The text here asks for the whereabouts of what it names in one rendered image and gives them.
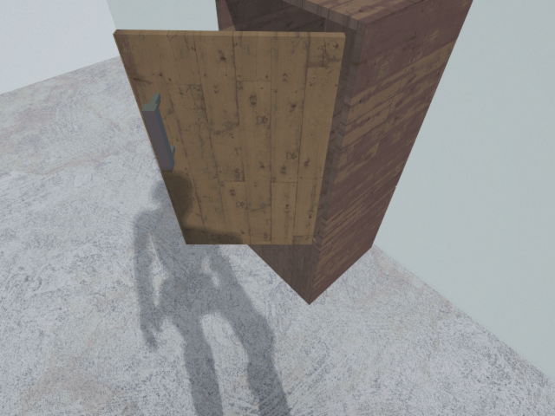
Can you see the handle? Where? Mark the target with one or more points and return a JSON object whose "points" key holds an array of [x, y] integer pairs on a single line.
{"points": [[157, 131]]}

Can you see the cupboard door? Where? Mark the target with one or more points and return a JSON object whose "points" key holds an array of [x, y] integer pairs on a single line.
{"points": [[249, 114]]}

